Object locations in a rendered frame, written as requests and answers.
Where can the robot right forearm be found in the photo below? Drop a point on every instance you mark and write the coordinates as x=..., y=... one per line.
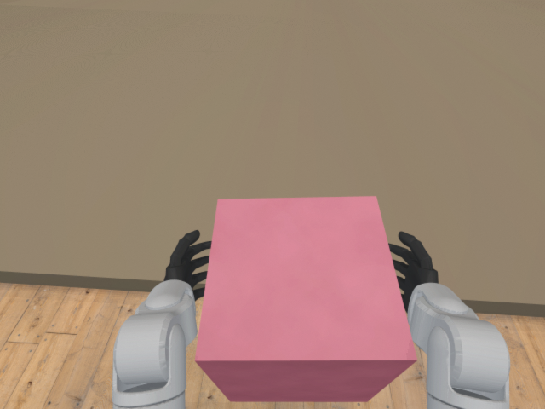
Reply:
x=468, y=362

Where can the robot left forearm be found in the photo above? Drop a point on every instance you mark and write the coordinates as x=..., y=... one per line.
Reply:
x=149, y=354

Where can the robot left hand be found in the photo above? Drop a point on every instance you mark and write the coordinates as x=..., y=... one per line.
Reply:
x=181, y=264

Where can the robot right hand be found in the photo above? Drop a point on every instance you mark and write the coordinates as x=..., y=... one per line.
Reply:
x=420, y=269

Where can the carton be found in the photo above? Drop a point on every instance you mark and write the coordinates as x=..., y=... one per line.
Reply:
x=302, y=302

